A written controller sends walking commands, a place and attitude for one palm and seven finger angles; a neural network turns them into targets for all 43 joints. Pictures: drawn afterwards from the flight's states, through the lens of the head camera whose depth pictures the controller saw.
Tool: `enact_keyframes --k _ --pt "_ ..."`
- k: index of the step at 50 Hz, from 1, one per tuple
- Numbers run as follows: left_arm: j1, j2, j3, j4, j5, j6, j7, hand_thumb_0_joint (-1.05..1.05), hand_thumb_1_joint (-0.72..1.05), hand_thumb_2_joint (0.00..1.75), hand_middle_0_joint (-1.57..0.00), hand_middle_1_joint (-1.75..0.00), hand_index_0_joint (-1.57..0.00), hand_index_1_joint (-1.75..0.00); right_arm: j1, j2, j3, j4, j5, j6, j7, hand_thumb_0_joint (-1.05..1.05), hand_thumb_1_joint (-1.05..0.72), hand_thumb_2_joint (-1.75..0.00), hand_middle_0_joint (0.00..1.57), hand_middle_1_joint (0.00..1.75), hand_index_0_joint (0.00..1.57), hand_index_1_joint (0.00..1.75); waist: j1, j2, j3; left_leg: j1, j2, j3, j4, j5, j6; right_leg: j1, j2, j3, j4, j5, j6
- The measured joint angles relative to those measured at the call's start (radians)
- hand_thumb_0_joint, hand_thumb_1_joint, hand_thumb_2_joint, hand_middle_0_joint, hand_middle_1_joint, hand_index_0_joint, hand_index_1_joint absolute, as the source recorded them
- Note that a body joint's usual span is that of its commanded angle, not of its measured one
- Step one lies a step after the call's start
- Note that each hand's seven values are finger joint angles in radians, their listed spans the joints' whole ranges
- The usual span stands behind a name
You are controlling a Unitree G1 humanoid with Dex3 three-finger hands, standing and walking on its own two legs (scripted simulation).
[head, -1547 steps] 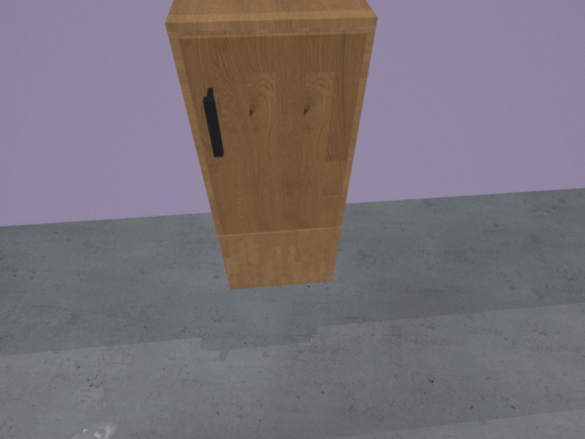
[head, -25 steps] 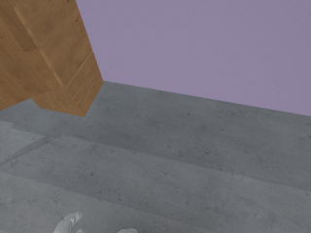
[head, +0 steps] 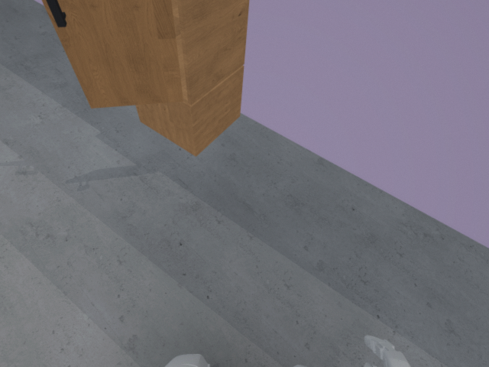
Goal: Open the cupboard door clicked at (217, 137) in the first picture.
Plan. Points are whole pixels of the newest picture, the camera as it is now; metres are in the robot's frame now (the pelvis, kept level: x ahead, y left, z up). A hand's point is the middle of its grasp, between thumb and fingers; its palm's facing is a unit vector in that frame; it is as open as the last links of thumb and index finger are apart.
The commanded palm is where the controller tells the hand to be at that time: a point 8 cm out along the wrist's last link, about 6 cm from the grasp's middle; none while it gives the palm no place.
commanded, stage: turn to face it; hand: left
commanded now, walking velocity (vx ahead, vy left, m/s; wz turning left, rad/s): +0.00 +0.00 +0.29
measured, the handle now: out of the picture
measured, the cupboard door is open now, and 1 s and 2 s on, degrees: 47 47 47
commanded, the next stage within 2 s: take the last steps up to it in 0.34 s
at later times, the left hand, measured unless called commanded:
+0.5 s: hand out of the picture +0.09 +0.16 -0.14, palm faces +0.11 -0.96 -0.24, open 7.4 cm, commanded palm none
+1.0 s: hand out of the picture -0.10 +0.17 -0.15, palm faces +0.41 -0.90 -0.18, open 7.4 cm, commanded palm none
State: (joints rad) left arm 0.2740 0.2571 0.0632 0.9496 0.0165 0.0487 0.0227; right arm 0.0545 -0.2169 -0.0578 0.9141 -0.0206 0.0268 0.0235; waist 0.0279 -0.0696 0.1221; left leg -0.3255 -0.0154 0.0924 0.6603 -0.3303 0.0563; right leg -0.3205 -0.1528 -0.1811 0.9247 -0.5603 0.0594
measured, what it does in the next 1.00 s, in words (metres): walks ahead, turning left: right foot, then left foot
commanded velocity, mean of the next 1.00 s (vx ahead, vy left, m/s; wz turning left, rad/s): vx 0.17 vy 0.08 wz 0.18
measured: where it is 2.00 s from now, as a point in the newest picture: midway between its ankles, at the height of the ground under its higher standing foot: (188, 294)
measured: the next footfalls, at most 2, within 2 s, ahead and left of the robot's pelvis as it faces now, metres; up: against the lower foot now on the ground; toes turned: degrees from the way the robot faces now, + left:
right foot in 0.44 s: +0.02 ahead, -0.13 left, +0.00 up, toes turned +3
left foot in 1.00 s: +0.15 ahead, +0.20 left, +0.00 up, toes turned +24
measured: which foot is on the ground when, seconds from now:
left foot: down 0.00-0.46, up 0.48-0.98, down 1.00-1.00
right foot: up 0.00-0.42, down 0.44-1.00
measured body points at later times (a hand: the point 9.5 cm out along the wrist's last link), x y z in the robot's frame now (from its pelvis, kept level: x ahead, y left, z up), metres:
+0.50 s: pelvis +0.01 -0.03 +0.01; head +0.05 -0.04 +0.46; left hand +0.08 +0.21 -0.12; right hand +0.05 -0.26 -0.15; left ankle +0.00 +0.09 -0.71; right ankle -0.02 -0.13 -0.72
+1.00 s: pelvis +0.08 +0.06 +0.00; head +0.12 +0.09 +0.45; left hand -0.12 +0.21 -0.14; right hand +0.29 -0.12 -0.13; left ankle +0.12 +0.18 -0.72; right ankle -0.02 -0.13 -0.72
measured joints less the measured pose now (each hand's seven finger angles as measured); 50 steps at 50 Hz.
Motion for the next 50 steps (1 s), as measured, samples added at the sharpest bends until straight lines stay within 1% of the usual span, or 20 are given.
enact_keyframes --k 2,4,6,9,15,19,21,22,23,24,26,28,30,32,35,40,44,48,49,50 --pt "-0.019 0.004 0.004 0.014 -0.001 0.018 0.003 0.00 0.91 0.90 -0.20 -0.30 -0.20 -0.30 0.009 0.005 0.007 -0.007 -0.002 -0.005 -0.014 0.00 -0.91 -0.90 0.20 0.30 0.20 0.30 0.001 0.008 -0.008 0.011 0.000 -0.015 -0.025 -0.003 0.010 -0.068 0.033 0.071 0.133 0.000 0.010" --pt "-0.039 0.005 0.006 0.016 0.002 0.019 -0.002 0.01 0.91 0.90 -0.20 -0.30 -0.20 -0.30 0.020 0.009 0.012 -0.005 -0.003 -0.009 -0.025 0.00 -0.91 -0.90 0.20 0.30 0.20 0.30 0.003 0.014 -0.013 0.031 -0.004 -0.027 -0.079 0.026 0.005 -0.117 0.047 0.114 0.198 0.060 0.017" --pt "-0.056 0.001 0.005 0.009 0.004 0.012 -0.007 0.01 0.91 0.90 -0.20 -0.30 -0.20 -0.30 0.034 0.014 0.018 0.003 -0.003 -0.013 -0.030 0.00 -0.91 -0.90 0.20 0.30 0.20 0.30 0.005 0.021 -0.018 0.051 -0.007 -0.037 -0.133 0.057 0.011 -0.146 0.052 0.140 0.212 0.114 0.023" --pt "-0.076 -0.009 0.001 -0.001 0.004 0.004 -0.010 0.00 0.91 0.90 -0.20 -0.30 -0.20 -0.30 0.059 0.025 0.024 0.018 0.000 -0.018 -0.034 0.00 -0.91 -0.90 0.20 0.30 0.20 0.30 0.002 0.032 -0.028 0.073 -0.009 -0.051 -0.191 0.089 0.014 -0.161 0.056 0.160 0.188 0.161 0.031" --pt "-0.115 -0.034 -0.009 -0.007 0.000 0.003 -0.008 0.00 0.91 0.90 -0.20 -0.30 -0.20 -0.30 0.118 0.051 0.026 0.051 -0.005 -0.016 -0.034 0.00 -0.91 -0.90 0.20 0.30 0.20 0.30 -0.025 0.050 -0.041 0.084 -0.011 -0.080 -0.221 0.108 0.004 -0.105 0.077 0.158 0.029 0.145 0.033" --pt "-0.140 -0.057 -0.018 -0.009 -0.004 -0.002 -0.007 0.00 0.91 0.90 -0.20 -0.30 -0.20 -0.30 0.151 0.047 0.016 0.076 -0.009 -0.005 -0.036 0.00 -0.91 -0.90 0.20 0.30 0.20 0.30 -0.048 0.066 -0.046 0.065 -0.015 -0.096 -0.196 0.099 -0.010 -0.028 0.105 0.146 -0.135 0.131 0.016" --pt "-0.146 -0.068 -0.023 -0.012 -0.007 -0.012 -0.006 0.00 0.91 0.90 -0.20 -0.30 -0.20 -0.30 0.167 0.043 0.011 0.090 -0.008 -0.001 -0.036 0.00 -0.91 -0.90 0.20 0.30 0.20 0.30 -0.055 0.073 -0.050 0.049 -0.021 -0.104 -0.172 0.090 -0.021 0.030 0.119 0.136 -0.255 0.185 0.007" --pt "-0.144 -0.071 -0.025 -0.014 -0.007 -0.020 -0.005 0.00 0.90 0.90 -0.20 -0.30 -0.20 -0.30 0.178 0.042 0.009 0.096 -0.005 0.001 -0.036 0.00 -0.91 -0.90 0.20 0.30 0.20 0.30 -0.056 0.070 -0.055 0.038 -0.028 -0.107 -0.153 0.081 -0.028 0.070 0.120 0.131 -0.338 0.239 0.002" --pt "-0.141 -0.075 -0.027 -0.012 -0.005 -0.031 -0.002 0.00 0.90 0.90 -0.20 -0.30 -0.20 -0.30 0.186 0.039 0.006 0.104 -0.001 0.002 -0.034 0.00 -0.91 -0.90 0.20 0.30 0.20 0.30 -0.055 0.072 -0.060 0.024 -0.032 -0.108 -0.125 0.068 -0.036 0.097 0.121 0.127 -0.389 0.227 -0.037" --pt "-0.141 -0.087 -0.030 -0.005 -0.002 -0.040 0.002 0.00 0.90 0.90 -0.20 -0.30 -0.20 -0.30 0.187 0.031 0.002 0.114 0.002 0.007 -0.032 0.00 -0.91 -0.90 0.20 0.30 0.20 0.30 -0.057 0.089 -0.056 0.011 -0.028 -0.117 -0.078 0.011 -0.047 0.103 0.129 0.117 -0.387 0.212 -0.065" --pt "-0.126 -0.104 -0.038 0.004 0.000 -0.052 0.001 0.00 0.90 0.90 -0.20 -0.30 -0.20 -0.30 0.191 0.021 -0.006 0.130 -0.003 0.022 -0.028 0.00 -0.91 -0.90 0.20 0.30 0.20 0.30 -0.062 0.102 -0.053 -0.036 -0.032 -0.121 0.089 -0.113 -0.064 0.121 0.126 0.100 -0.387 0.203 -0.088" --pt "-0.102 -0.116 -0.042 0.011 -0.001 -0.063 -0.003 0.00 0.90 0.90 -0.20 -0.30 -0.20 -0.30 0.193 0.013 -0.013 0.145 -0.005 0.029 -0.021 0.00 -0.91 -0.90 0.20 0.30 0.20 0.30 -0.061 0.104 -0.050 -0.089 -0.028 -0.114 0.277 -0.112 -0.079 0.153 0.119 0.086 -0.418 0.216 -0.088" --pt "-0.077 -0.116 -0.028 0.017 -0.005 -0.074 0.004 -0.01 0.92 0.90 -0.21 -0.30 -0.20 -0.30 0.198 0.008 -0.019 0.154 -0.007 0.029 -0.014 0.01 -0.91 -0.90 0.20 0.30 0.20 0.30 -0.059 0.105 -0.052 -0.133 -0.010 -0.109 0.402 -0.060 -0.091 0.186 0.114 0.067 -0.457 0.229 -0.086" --pt "-0.049 -0.108 -0.023 0.025 -0.003 -0.084 0.002 -0.01 0.93 0.90 -0.21 -0.30 -0.20 -0.30 0.201 0.005 -0.023 0.161 -0.009 0.029 -0.007 0.01 -0.91 -0.90 0.20 0.30 0.20 0.30 -0.055 0.100 -0.057 -0.164 0.013 -0.105 0.462 -0.009 -0.100 0.213 0.107 0.045 -0.488 0.235 -0.084" --pt "-0.001 -0.101 -0.020 0.048 0.000 -0.096 0.001 -0.01 0.93 0.90 -0.21 -0.30 -0.20 -0.30 0.195 0.000 -0.025 0.167 -0.011 0.033 0.000 0.01 -0.91 -0.90 0.19 0.30 0.20 0.30 -0.041 0.091 -0.064 -0.197 0.044 -0.101 0.480 0.039 -0.110 0.247 0.091 0.018 -0.521 0.236 -0.078" --pt "0.091 -0.106 -0.023 0.102 0.007 -0.106 -0.002 0.00 0.92 0.90 -0.20 -0.30 -0.20 -0.30 0.148 -0.012 -0.022 0.158 -0.010 0.036 0.009 0.01 -0.91 -0.90 0.19 0.30 0.20 0.30 -0.010 0.080 -0.065 -0.228 0.079 -0.082 0.411 0.075 -0.112 0.295 0.059 -0.019 -0.553 0.224 -0.051" --pt "0.160 -0.111 -0.028 0.148 0.013 -0.104 -0.005 0.00 0.91 0.90 -0.20 -0.30 -0.20 -0.30 0.082 -0.015 -0.011 0.132 -0.007 0.027 0.018 0.01 -0.91 -0.90 0.19 0.30 0.19 0.30 0.017 0.067 -0.052 -0.215 0.085 -0.045 0.251 0.086 -0.099 0.331 0.028 -0.044 -0.561 0.202 -0.015" --pt "0.212 -0.107 -0.028 0.187 0.016 -0.091 -0.007 0.00 0.91 0.90 -0.20 -0.30 -0.20 -0.30 0.012 -0.006 0.004 0.094 -0.004 0.001 0.024 0.01 -0.91 -0.90 0.19 0.30 0.19 0.30 0.049 0.045 -0.031 -0.140 0.058 0.000 0.043 0.053 -0.065 0.352 -0.012 -0.055 -0.521 0.151 0.035" --pt "0.225 -0.106 -0.026 0.196 0.015 -0.087 -0.009 0.00 0.90 0.90 -0.20 -0.30 -0.20 -0.30 -0.001 -0.003 0.008 0.081 -0.004 -0.014 0.023 0.01 -0.91 -0.90 0.19 0.30 0.19 0.30 0.053 0.037 -0.029 -0.101 0.045 0.015 -0.024 0.060 -0.055 0.343 -0.028 -0.050 -0.479 0.125 0.044" --pt "0.239 -0.109 -0.026 0.203 0.013 -0.081 -0.011 0.00 0.90 0.90 -0.20 -0.30 -0.20 -0.30 -0.009 -0.002 0.012 0.067 -0.006 -0.032 0.020 0.01 -0.91 -0.90 0.19 0.30 0.20 0.30 0.051 0.040 -0.030 -0.070 0.042 0.024 -0.072 0.098 -0.038 0.314 -0.040 -0.041 -0.395 0.093 0.037"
